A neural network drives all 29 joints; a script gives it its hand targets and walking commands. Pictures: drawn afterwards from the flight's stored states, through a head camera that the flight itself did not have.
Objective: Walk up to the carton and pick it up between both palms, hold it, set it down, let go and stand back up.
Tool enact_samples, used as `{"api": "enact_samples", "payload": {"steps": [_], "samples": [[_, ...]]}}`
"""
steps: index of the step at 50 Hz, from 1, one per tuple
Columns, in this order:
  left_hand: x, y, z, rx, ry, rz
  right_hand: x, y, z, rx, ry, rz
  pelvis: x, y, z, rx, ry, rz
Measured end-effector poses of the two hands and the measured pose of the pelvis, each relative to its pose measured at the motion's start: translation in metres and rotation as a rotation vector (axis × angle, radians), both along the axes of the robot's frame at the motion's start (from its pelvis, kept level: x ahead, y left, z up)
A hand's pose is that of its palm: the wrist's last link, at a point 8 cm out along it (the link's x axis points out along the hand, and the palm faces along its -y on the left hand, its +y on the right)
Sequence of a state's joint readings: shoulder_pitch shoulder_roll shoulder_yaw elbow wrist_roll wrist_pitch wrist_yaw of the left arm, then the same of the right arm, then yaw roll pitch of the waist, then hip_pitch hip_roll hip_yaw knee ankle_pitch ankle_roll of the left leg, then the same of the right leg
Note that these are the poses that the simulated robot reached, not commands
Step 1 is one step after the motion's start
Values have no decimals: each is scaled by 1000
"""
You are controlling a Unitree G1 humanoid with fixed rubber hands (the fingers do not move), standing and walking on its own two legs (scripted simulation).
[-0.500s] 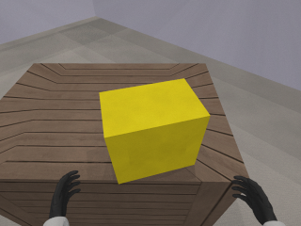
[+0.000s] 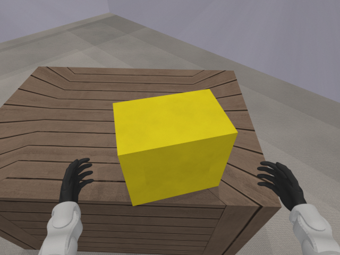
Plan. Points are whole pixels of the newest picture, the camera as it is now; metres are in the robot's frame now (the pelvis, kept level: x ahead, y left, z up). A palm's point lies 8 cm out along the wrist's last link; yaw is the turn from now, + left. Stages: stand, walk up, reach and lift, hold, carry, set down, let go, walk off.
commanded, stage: reach and lift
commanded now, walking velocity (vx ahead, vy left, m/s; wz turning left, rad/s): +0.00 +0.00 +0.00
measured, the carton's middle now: (170, 148) +0.43 +0.04 -0.01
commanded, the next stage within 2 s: none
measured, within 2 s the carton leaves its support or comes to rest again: neither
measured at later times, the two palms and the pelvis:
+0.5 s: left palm (65, 164) +0.30 +0.27 +0.08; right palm (288, 155) +0.36 -0.24 +0.08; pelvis +0.00 +0.01 +0.00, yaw +0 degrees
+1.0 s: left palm (60, 134) +0.34 +0.28 +0.13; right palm (280, 116) +0.43 -0.22 +0.14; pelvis +0.00 +0.00 +0.00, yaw +1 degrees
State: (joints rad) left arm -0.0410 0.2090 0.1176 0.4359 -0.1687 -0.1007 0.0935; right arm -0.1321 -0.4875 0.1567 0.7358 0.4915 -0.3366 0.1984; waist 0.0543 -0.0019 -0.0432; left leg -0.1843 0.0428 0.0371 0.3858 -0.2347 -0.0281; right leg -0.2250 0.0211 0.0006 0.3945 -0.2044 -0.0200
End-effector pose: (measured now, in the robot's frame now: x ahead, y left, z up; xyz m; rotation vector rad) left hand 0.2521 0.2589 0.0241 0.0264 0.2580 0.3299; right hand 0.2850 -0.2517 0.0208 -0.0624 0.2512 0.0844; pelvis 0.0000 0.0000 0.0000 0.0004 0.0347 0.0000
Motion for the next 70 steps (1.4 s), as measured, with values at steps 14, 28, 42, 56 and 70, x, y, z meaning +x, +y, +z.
{"api": "enact_samples", "payload": {"steps": [14, 28, 42, 56, 70], "samples": [[31, 1, 34, -3, 2, -30, 43, 5, 38, 6, 4, 5, -4, 8, 3, -6, 23, -6], [53, 12, 63, 14, 7, -23, 81, 11, 67, 21, -16, 11, -1, 9, 4, -12, 48, -1], [78, 19, 91, 6, 6, -12, 121, 19, 100, 26, -24, 7, 0, 6, 4, -15, 70, 9], [104, 26, 121, -9, 18, 4, 157, 35, 134, 43, -8, 5, -5, 1, 3, -16, 91, 21], [128, 27, 146, -9, 31, 11, 188, 51, 162, 60, -8, 5, -8, -4, 2, -15, 131, 31]]}}
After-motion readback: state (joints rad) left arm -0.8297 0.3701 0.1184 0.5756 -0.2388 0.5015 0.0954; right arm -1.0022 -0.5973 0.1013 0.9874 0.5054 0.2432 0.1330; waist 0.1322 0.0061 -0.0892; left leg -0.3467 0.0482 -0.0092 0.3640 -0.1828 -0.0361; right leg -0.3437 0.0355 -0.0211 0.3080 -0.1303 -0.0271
